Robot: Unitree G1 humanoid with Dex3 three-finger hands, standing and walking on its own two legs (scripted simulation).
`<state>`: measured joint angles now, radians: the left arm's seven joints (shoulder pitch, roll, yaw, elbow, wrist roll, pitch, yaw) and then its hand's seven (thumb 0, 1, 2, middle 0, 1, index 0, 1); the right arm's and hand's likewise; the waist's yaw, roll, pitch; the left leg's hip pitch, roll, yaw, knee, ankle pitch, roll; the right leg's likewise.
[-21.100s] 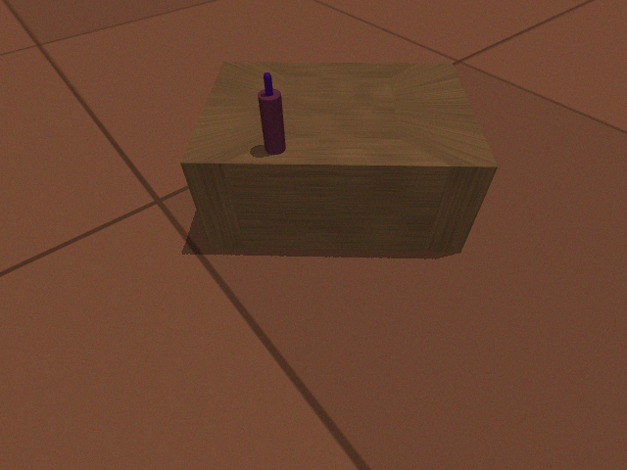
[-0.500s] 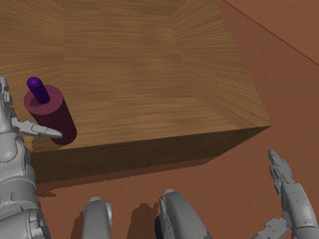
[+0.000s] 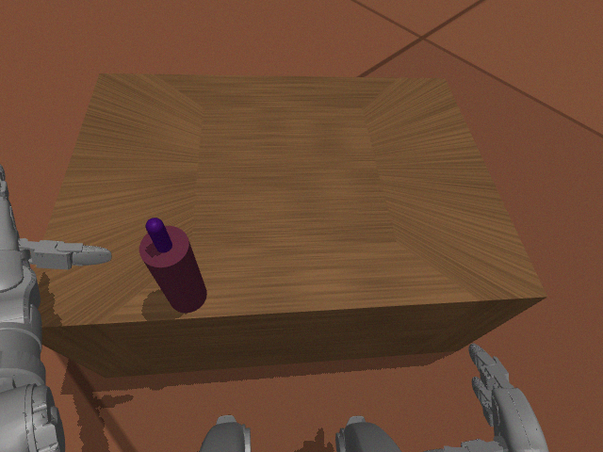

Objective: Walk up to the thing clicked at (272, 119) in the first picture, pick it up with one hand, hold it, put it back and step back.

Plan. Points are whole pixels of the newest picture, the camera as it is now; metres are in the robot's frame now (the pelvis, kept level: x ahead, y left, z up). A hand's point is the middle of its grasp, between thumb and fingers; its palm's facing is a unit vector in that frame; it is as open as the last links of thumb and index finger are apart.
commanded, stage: home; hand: left
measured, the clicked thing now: (173, 265) +0.43 +0.20 -0.11
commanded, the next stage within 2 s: none
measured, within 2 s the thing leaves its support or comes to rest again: neither
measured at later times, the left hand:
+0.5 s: hand (142, 381) +0.23 +0.19 -0.03, palm faces +0.16 -0.95 -0.25, open 17.0 cm
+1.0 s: hand (164, 434) +0.18 +0.16 -0.02, palm faces +0.13 -0.96 -0.25, open 17.2 cm
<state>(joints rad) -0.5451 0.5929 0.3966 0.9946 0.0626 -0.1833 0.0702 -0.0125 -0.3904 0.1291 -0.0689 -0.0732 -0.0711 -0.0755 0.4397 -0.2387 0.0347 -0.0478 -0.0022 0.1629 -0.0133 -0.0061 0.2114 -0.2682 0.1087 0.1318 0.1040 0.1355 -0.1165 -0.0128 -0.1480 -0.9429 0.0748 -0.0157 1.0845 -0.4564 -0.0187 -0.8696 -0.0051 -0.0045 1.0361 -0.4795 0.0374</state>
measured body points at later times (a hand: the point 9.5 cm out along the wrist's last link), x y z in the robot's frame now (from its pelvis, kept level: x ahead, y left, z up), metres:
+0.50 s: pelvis +0.02 -0.01 +0.03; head +0.06 +0.00 +0.48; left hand +0.22 +0.24 -0.01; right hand +0.19 -0.23 -0.01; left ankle +0.03 +0.13 -0.66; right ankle +0.01 -0.15 -0.66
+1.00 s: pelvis +0.00 -0.02 +0.02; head +0.03 -0.02 +0.47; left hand +0.16 +0.21 -0.01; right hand +0.17 -0.25 -0.01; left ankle +0.03 +0.13 -0.66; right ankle +0.01 -0.15 -0.66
